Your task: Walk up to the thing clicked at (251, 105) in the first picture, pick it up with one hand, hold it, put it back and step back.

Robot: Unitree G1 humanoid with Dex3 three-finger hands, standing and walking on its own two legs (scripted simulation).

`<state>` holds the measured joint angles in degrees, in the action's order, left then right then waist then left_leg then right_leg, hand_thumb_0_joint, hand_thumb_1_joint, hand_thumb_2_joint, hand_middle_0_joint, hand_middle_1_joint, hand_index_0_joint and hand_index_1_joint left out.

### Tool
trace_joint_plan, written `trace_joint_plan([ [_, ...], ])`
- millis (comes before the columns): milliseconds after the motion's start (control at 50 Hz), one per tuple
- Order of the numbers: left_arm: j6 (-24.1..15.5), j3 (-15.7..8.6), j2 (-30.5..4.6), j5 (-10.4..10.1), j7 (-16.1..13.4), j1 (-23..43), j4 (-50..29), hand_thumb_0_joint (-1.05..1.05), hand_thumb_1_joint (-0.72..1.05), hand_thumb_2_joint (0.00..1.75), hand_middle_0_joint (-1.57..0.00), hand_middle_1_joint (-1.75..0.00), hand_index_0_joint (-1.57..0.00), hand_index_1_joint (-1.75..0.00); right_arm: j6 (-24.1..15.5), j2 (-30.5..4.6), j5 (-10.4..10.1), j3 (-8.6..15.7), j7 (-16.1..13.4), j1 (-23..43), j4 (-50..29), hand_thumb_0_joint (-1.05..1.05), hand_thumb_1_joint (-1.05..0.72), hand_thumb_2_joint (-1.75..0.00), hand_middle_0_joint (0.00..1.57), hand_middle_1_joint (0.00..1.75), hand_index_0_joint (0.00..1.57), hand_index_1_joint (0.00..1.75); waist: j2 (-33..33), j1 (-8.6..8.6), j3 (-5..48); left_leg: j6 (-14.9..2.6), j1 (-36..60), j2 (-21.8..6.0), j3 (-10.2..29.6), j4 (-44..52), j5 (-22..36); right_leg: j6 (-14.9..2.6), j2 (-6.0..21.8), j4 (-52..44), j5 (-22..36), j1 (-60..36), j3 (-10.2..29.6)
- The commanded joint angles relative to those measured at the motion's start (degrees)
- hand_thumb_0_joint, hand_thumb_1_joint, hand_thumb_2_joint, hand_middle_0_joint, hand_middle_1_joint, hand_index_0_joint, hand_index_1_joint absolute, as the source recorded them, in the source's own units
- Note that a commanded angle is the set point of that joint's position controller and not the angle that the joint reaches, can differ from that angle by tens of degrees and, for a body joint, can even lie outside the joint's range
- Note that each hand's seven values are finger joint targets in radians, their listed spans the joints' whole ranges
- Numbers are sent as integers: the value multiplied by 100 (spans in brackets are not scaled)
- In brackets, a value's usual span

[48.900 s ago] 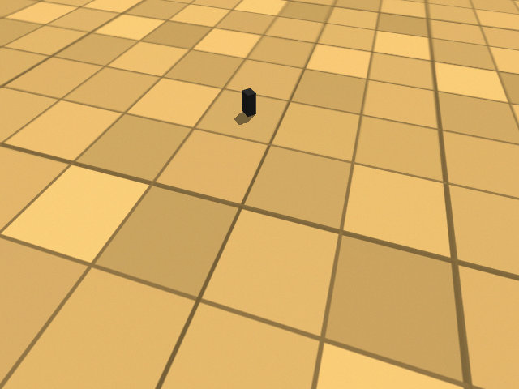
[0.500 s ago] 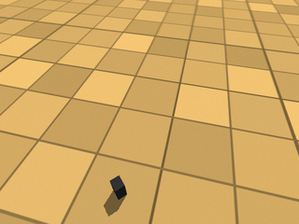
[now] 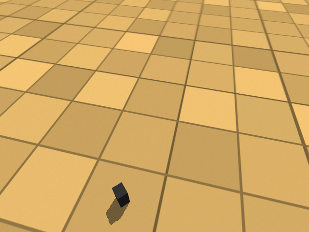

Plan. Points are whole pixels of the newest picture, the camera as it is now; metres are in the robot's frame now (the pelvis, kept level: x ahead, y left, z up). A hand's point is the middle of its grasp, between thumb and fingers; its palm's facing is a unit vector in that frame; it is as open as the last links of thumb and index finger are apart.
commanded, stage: stand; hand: left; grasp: from the side
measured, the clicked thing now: (121, 195) +0.46 +0.21 -0.70
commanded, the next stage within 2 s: step back in 0.10 s
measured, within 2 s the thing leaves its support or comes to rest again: neither
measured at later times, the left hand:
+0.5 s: hand out of the picture +0.07 +0.28 -0.18, palm faces -0.04 -0.92 -0.39, open 7.4 cm
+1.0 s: hand out of the picture -0.02 +0.29 -0.18, palm faces -0.10 -0.91 -0.40, open 7.4 cm
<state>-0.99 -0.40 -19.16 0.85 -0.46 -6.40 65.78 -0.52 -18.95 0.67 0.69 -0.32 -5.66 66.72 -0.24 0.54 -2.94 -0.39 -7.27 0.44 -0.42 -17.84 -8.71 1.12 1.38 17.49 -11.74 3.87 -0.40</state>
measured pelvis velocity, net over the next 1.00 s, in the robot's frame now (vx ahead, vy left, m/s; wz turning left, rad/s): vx -0.16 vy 0.04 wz -0.06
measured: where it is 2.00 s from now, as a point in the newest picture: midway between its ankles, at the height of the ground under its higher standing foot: outside the picture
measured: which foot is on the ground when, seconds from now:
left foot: down 0.00-0.38, up 0.40-0.54, down 0.56-1.00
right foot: down 0.00-0.56, up 0.58-0.94, down 0.96-1.00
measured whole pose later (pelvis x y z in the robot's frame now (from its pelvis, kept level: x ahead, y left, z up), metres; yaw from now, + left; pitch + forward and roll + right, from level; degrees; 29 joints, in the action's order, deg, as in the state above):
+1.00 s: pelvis -0.16 +0.04 -0.03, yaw -4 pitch -3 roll -2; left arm 1.9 -4.5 -20.8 1.4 -0.8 -6.3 50.1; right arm 2.3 -21.4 0.4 3.1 -1.4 -6.8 50.4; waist 2.6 1.9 -12.4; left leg -2.5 -21.1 -0.9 -1.7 -41.6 -17.8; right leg -0.6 -3.9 37.1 -20.3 14.2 2.8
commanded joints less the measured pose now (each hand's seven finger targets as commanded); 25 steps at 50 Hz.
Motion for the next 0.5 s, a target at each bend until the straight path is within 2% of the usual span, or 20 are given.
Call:
trace_joint_plan([
  [0,-95,-209,-1169,-8,-67,165,-348,0,90,90,-20,-30,-20,-30,-125,-1252,12,210,-55,204,-292,0,-90,-90,20,30,20,30,106,-36,489,-69,282,-761,574,236,752,-192,643,-261,758,119,472],
  [60,-93,-208,-1185,-16,-66,182,-338,0,90,90,-20,-30,-20,-30,-145,-1206,3,185,-53,167,-284,0,-90,-90,20,30,20,30,83,-19,571,-40,349,-778,569,226,1064,-192,651,-208,954,51,461],
  [80,-32,-466,-1629,-140,-71,168,-513,0,90,90,-20,-30,-20,-30,-47,-1541,-34,326,-17,367,-509,0,-90,-90,20,30,20,30,32,-14,-4,-196,-55,-712,646,-371,2067,-239,529,320,1909,487,498],
  [140,20,-490,-1459,-156,-114,37,-689,0,90,90,-20,-30,-20,-30,38,-1421,-113,356,-5,237,-720,0,-90,-90,20,30,20,30,56,27,433,-377,6,-769,577,-716,2562,-310,460,753,2096,380,320],
  [160,40,-499,-1454,-148,-109,69,-792,0,90,90,-20,-30,-20,-30,71,-1479,-117,400,1,231,-815,0,-90,-90,20,30,20,30,85,55,603,-469,-9,-802,608,-814,2598,-361,411,973,1965,368,301],
  [220,108,-500,-1382,-112,-94,62,-1017,0,90,90,-20,-30,-20,-30,147,-1548,-123,482,12,251,-1027,0,-90,-90,20,30,20,30,215,46,889,-597,-104,-798,659,-1088,2041,-508,390,1288,1578,518,376],
  [260,139,-520,-1445,-84,-79,146,-1164,0,90,90,-20,-30,-20,-30,190,-1501,-118,501,21,252,-1165,0,-90,-90,20,30,20,30,110,50,943,-586,-279,-642,591,-1411,1683,-669,522,1359,1555,641,575],
  [320,180,-589,-1656,-46,-58,147,-1356,0,90,90,-20,-30,-20,-30,254,-1437,-104,498,48,275,-1345,0,-90,-90,20,30,20,30,-149,-26,810,-429,-471,-260,444,-2031,656,-1008,984,1036,1544,1036,1063],
  [340,190,-619,-1774,-12,-55,279,-1427,0,90,90,-20,-30,-20,-30,279,-1353,-91,495,63,227,-1369,0,-90,-90,20,30,20,30,-577,-21,698,-308,-561,57,227,-2578,23,-1197,1300,719,1601,1221,1373],
  [360,189,-662,-1923,44,-67,483,-1552,0,90,90,-20,-30,-20,-30,319,-1298,-65,497,87,85,-1396,0,-90,-90,20,30,20,30,-1060,1,602,-221,-719,371,116,-3245,-1241,-1499,1740,468,1736,1352,1778],
  [380,173,-701,-2004,102,-75,601,-1650,0,90,90,-20,-30,-20,-30,354,-1298,-19,513,106,-94,-1410,0,-90,-90,20,30,20,30,-1237,22,525,-205,-865,375,288,-3857,-2146,-1726,2003,414,1763,1542,1946],
  [400,167,-728,-2034,144,-82,684,-1734,0,90,90,-20,-30,-20,-30,370,-1342,-11,536,125,-264,-1429,0,-90,-90,20,30,20,30,-1250,83,408,-219,-794,248,453,-4031,-2315,-1774,2054,450,1592,1888,1921],
  [420,172,-726,-2009,144,-93,939,-1853,0,90,90,-20,-30,-20,-30,361,-1408,-45,577,143,-484,-1424,0,-90,-90,20,30,20,30,-1229,224,362,-261,-655,192,577,-4141,-2282,-1666,1972,538,1455,2137,1699],
  [440,174,-700,-1908,154,-107,1054,-1926,0,90,90,-20,-30,-20,-30,331,-1418,-86,600,145,-585,-1417,0,-90,-90,20,30,20,30,-1161,268,356,-287,-662,144,557,-3848,-2167,-1498,1755,760,1442,2062,1474],
  [480,199,-643,-1719,128,-110,893,-1941,0,90,90,-20,-30,-20,-30,231,-1390,-96,574,119,-656,-1400,0,-90,-90,20,30,20,30,-979,205,499,-204,-840,124,232,-2565,-1436,-1112,1283,1326,1480,1376,1095],
])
